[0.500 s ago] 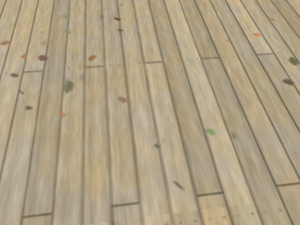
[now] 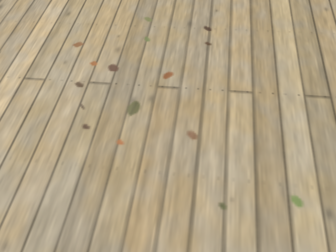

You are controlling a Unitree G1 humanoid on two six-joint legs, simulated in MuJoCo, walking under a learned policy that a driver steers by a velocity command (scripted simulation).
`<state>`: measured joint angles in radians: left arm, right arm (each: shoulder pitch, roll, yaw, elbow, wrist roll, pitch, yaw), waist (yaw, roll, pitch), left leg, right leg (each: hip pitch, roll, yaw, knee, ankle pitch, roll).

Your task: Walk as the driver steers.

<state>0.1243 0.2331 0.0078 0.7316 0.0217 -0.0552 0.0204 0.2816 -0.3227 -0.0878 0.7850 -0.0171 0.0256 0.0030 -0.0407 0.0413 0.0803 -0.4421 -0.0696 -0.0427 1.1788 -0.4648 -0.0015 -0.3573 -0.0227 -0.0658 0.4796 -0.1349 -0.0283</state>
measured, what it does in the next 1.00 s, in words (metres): steps on the spot: left foot, then right foot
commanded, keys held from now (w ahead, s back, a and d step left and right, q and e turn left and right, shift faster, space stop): q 0.08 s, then no key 0.92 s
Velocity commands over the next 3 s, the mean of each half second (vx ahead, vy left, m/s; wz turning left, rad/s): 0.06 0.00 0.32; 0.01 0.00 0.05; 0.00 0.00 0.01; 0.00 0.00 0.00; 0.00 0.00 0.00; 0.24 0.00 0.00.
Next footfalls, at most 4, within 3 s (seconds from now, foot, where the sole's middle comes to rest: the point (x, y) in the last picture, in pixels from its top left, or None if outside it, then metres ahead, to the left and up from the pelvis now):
0.28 left None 0.07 0.12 -0.77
0.62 right None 0.06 -0.09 -0.77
2.88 left None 0.14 0.14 -0.77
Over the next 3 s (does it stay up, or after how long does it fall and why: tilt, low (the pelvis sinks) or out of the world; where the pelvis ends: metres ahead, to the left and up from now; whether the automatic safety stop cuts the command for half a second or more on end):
stays up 0.14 0.07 0.00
